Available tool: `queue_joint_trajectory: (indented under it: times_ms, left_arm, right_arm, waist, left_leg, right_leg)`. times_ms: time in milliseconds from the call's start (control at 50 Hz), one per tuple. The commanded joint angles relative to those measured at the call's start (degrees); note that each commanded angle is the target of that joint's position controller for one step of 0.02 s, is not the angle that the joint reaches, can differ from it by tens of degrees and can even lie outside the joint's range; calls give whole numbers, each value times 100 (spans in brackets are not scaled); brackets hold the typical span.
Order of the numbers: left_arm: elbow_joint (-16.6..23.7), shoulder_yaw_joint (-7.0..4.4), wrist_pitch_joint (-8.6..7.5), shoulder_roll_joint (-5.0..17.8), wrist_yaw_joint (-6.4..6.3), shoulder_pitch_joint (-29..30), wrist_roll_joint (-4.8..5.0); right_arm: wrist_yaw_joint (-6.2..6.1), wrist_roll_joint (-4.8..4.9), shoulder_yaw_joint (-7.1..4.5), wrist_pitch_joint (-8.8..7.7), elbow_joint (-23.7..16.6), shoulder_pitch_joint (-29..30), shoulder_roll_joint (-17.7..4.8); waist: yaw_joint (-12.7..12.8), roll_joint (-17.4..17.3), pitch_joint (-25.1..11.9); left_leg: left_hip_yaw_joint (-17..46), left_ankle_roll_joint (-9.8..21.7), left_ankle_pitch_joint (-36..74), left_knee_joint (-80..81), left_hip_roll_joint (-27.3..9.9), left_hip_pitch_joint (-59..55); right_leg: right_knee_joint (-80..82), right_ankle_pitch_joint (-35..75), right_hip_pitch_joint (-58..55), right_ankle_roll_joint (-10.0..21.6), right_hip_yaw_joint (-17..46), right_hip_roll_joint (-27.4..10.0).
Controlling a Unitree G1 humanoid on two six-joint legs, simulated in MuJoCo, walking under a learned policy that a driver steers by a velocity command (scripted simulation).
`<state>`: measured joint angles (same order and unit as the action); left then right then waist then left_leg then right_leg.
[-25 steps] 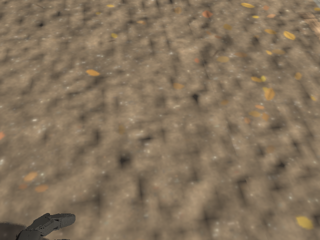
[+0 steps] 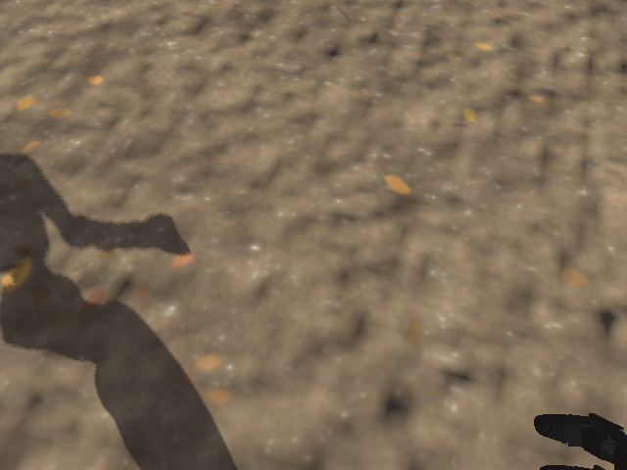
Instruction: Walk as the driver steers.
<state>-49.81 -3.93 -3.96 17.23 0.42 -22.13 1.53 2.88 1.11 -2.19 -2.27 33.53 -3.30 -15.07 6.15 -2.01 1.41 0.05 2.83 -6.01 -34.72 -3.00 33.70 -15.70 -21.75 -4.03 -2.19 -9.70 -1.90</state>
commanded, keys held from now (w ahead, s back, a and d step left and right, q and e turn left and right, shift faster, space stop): w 0.90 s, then w+e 0.10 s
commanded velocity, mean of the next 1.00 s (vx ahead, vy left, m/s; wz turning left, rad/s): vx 0.50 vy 0.00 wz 0.04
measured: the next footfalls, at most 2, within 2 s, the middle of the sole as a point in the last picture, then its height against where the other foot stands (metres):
left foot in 0.04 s outside the picture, level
right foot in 0.56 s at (418, 462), level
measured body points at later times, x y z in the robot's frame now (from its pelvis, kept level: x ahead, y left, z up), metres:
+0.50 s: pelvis +0.28 +0.00 +0.01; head +0.30 +0.00 +0.45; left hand +0.48 +0.24 -0.08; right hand +0.30 -0.29 -0.12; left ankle +0.15 +0.12 -0.73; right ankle +0.45 -0.12 -0.71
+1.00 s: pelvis +0.54 -0.01 +0.01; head +0.57 -0.01 +0.46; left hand +0.54 +0.27 -0.11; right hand +0.77 -0.24 -0.07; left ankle +0.72 +0.14 -0.69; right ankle +0.44 -0.12 -0.73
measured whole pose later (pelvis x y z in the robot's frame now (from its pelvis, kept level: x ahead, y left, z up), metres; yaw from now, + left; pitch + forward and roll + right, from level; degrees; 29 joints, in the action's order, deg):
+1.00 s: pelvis +0.54 -0.01 +0.01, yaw +0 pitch +2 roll -2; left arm -50.6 -2.8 -3.8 15.9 0.4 -21.0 1.1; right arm 1.5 0.8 -2.2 -4.1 40.6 -3.5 -14.8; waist 5.5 -2.3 0.7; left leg 2.1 -0.5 1.9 -32.2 -4.8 34.7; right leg -14.1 -16.1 0.2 1.9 -1.3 2.7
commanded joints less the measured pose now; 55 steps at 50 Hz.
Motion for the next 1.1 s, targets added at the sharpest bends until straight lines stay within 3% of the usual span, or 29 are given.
queue_joint_trajectory:
  times_ms: [20,40,60,80,100,120,140,160,240,300,360,440,500,540,560,580,600,620,640,660,680,720,780,900,980,1020,1060,1080,1100]
  left_arm:
    - [213,-227,29,1152,-62,242,64]
    - [269,-137,2,963,-94,203,-28]
    - [552,98,-102,291,-44,-207,-210]
    - [441,97,-249,472,7,-183,-113]
    - [596,-40,-291,869,48,333,101]
    - [697,-5,-309,791,42,683,113]
    - [671,-7,-292,722,4,794,-1]
    - [634,-38,-225,718,-9,704,-66]
    - [588,18,-1,385,-25,597,-119]
    - [749,66,-18,282,-6,1200,-159]
    - [876,128,-87,187,83,1791,-111]
    - [1090,120,-129,300,197,2293,-66]
    - [1111,66,-164,453,248,2133,-86]
    - [791,-120,-176,766,196,1025,-122]
    - [611,-242,-168,1172,144,56,-166]
    - [498,-352,-133,1681,150,-311,-189]
    - [529,-207,-134,1119,166,-356,-64]
    - [584,-127,-139,891,144,12,-74]
    - [653,-91,-127,777,123,362,-124]
    - [679,-47,-123,635,126,644,-169]
    - [707,4,-144,495,125,800,-231]
    - [670,0,-194,489,130,846,-198]
    - [540,-60,-225,685,71,742,-160]
    - [292,-91,-133,830,-13,311,-80]
    - [95,-119,5,878,-39,-59,-17]
    - [79,-165,61,964,-78,3,-5]
    - [102,-164,100,954,-97,180,-7]
    - [159,-72,88,694,-92,188,-72]
    - [349,92,18,141,-78,-187,-151]
  right_arm:
    - [-21,-46,-363,-93,-194,-842,-825]
    - [-106,-55,-519,-51,26,-1706,-1170]
    - [-190,-141,-628,-31,85,-2201,-1843]
    - [-172,-88,-537,-52,57,-2342,-1583]
    - [-134,-98,-421,-89,123,-2069,-1263]
    - [-132,-67,-364,-112,149,-1747,-1078]
    - [-119,-75,-306,-130,164,-1400,-894]
    - [-99,-116,-254,-162,140,-1163,-725]
    - [-121,-116,-293,-316,295,-1023,-789]
    - [-201,-105,-313,-313,473,-1206,-855]
    - [-253,-72,-346,-275,629,-1432,-998]
    - [-270,4,-393,-209,907,-1789,-1121]
    - [-312,22,-428,-125,1031,-1782,-1186]
    - [-340,-5,-377,-57,1041,-1689,-1085]
    - [-368,-116,-246,-48,932,-1787,-808]
    - [-323,-102,-65,-168,804,-2520,-189]
    - [-296,-26,-143,-281,894,-2230,-655]
    - [-264,108,-232,-346,745,-1687,-968]
    - [-282,88,-207,-371,655,-1316,-931]
    - [-300,-9,-221,-365,613,-1106,-888]
    - [-300,-40,-245,-316,630,-1193,-847]
    - [-301,-41,-219,-202,702,-1412,-652]
    - [-326,-90,-176,-125,592,-1035,-517]
    - [-221,-50,-95,-218,392,29,-326]
    - [-102,-12,-111,-313,173,590,-396]
    - [-69,-19,-162,-370,192,440,-550]
    - [-108,-44,-296,-408,424,-378,-791]
    - [-167,-109,-430,-417,637,-1266,-1097]
    - [-227,-236,-558,-385,711,-2045,-1625]
  waist:
    - [-1034,724,-527]
    - [-1414,569,-1093]
    - [-1199,-857,-1907]
    - [-1311,-969,-2768]
    - [-1322,-595,-1901]
    - [-1172,-461,-1173]
    - [-955,-189,-754]
    - [-731,-274,-556]
    - [-437,-232,-322]
    - [-599,-125,-76]
    - [-833,-130,94]
    - [-990,-159,250]
    - [-817,-260,146]
    - [-247,-187,-565]
    - [86,331,-1421]
    - [-254,1941,-2092]
    - [7,1597,-2186]
    - [7,1213,-1363]
    - [-110,729,-930]
    - [-258,552,-552]
    - [-455,672,-476]
    - [-625,720,-442]
    - [-617,549,-169]
    - [-233,512,96]
    - [-112,543,270]
    - [-289,643,195]
    - [-788,674,-244]
    - [-1172,523,-950]
    - [-1249,-560,-1950]
  left_leg:
    - [-478,402,50,619,533,-1851]
    - [1,583,352,401,219,-3458]
    - [2728,1431,-18,517,-1421,-5638]
    - [4515,1886,-360,1390,-2043,-5890]
    - [3586,1589,-420,1471,-1779,-5301]
    - [2690,1377,-89,1533,-1484,-4426]
    - [2135,1232,285,1682,-1227,-3626]
    - [1763,1157,668,1878,-1041,-3008]
    - [1174,1291,971,2509,-943,-2224]
    - [763,1153,924,2647,-803,-2299]
    - [478,978,604,2684,-714,-2332]
    - [595,886,391,2452,-1022,-2943]
    - [678,721,1024,2014,-1196,-3428]
    - [327,468,2552,611,-772,-3309]
    - [18,232,1534,-1054,-422,-2393]
    - [-44,-210,-1795,-3177,642,-3]
    - [737,-192,-2723,-3925,533,736]
    - [686,-115,-2314,-4084,231,1169]
    - [507,-79,-1806,-3862,-61,1074]
    - [443,-91,-1467,-3478,-236,895]
    - [491,-96,-1228,-3246,-386,528]
    - [440,-168,-1085,-2932,-443,187]
    - [366,-336,-505,-2202,-510,463]
    - [93,-387,1062,-253,-280,242]
    - [160,-319,816,399,-94,163]
    - [207,-218,472,633,-22,-176]
    - [7,-30,265,920,178,-1456]
    - [225,197,394,698,-136,-2927]
    - [2021,804,91,605,-1570,-5175]
  right_leg:
    - [-1276,5495,293,842,328,-1227]
    - [-2553,4697,1283,618,175,-1011]
    - [-4907,1109,3662,220,171,-187]
    - [-5929,-1222,4323,203,1273,209]
    - [-6199,-921,4865,248,1442,-124]
    - [-5923,-452,4924,297,1293,-362]
    - [-5526,-67,4717,284,1238,-540]
    - [-5235,204,4321,265,1280,-673]
    - [-4579,893,3998,65,1255,-709]
    - [-3463,1903,4219,8,1248,-678]
    - [-2348,2696,3944,49,1094,-458]
    - [-1683,2555,3970,221,1129,-314]
    - [-1415,1912,3664,457,1051,-188]
    - [-1255,1811,2046,724,720,140]
    - [-1467,2123,415,1062,1603,-672]
    - [-836,835,-1552,2045,4424,-1936]
    - [-222,-134,-1690,2052,5251,-1965]
    - [-153,-143,-1082,1781,4436,-1820]
    - [-106,322,-348,1630,3776,-1608]
    - [37,915,357,1588,3319,-1421]
    - [182,1337,799,1544,3009,-1275]
    - [457,1728,1193,1620,2640,-1172]
    - [768,2149,1365,1687,2173,-1145]
    - [837,2218,1128,1384,1415,-870]
    - [455,2185,672,1351,1738,-1105]
    - [155,2346,495,1250,1945,-1230]
    - [-707,3287,634,1059,1852,-1008]
    - [-1881,3144,1216,862,1622,-660]
    - [-4020,1332,3117,469,1169,65]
